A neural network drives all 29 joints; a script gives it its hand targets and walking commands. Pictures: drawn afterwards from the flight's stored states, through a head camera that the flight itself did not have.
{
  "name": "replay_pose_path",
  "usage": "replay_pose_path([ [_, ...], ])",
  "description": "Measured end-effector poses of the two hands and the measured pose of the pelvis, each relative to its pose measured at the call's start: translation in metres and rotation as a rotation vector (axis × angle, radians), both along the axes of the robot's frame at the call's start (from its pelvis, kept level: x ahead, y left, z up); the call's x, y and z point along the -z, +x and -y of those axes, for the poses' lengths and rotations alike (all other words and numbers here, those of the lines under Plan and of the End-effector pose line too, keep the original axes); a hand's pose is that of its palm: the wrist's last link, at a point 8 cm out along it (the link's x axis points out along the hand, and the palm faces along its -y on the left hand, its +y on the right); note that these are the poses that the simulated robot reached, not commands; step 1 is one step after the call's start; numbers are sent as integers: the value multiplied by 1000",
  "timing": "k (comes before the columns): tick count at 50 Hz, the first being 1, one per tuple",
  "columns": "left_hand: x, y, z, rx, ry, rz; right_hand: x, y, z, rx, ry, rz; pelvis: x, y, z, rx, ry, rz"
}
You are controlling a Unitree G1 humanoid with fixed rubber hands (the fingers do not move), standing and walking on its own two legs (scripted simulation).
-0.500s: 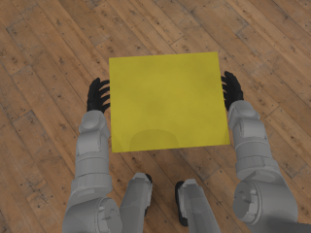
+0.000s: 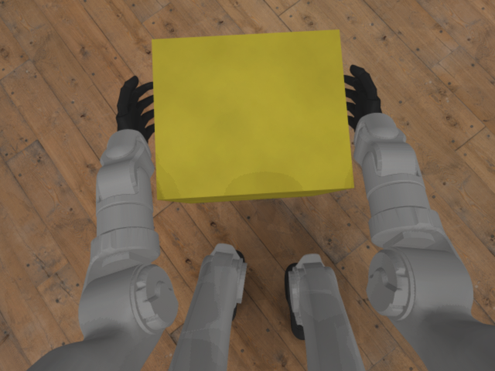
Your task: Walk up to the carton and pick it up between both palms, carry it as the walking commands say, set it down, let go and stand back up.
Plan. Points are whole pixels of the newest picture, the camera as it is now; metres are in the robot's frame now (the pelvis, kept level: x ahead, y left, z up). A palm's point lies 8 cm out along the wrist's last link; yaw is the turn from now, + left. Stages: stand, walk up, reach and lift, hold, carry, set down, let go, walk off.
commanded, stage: set down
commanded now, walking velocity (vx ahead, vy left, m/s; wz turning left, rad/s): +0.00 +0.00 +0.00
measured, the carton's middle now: (249, 134) +0.48 +0.06 -0.16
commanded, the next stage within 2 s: none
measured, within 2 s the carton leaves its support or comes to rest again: rests again in 1.90 s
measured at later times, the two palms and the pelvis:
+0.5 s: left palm (160, 135) +0.48 +0.22 -0.18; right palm (349, 121) +0.52 -0.12 -0.19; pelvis -0.02 +0.01 -0.07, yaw -1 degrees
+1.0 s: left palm (175, 132) +0.51 +0.22 -0.26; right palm (341, 119) +0.55 -0.13 -0.26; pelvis -0.05 +0.01 -0.13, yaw +0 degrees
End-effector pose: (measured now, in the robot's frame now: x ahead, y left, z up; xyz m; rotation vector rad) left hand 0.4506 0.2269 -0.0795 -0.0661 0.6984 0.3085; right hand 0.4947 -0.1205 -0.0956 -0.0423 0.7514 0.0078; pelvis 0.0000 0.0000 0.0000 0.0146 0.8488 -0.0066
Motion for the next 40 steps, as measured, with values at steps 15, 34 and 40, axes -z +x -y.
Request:
replay_pose_path([
  [15,61,18,5,6,-21,17,55,14,6,2,-25,17,41,-8,-2,-17,-14,-21],
  [34,165,28,-2,-27,-39,80,146,40,-3,-44,-54,81,84,-49,-6,-7,-17,287],
  [40,190,29,1,-21,-46,44,166,42,0,-52,-77,48,111,-51,-8,-17,-33,274],
])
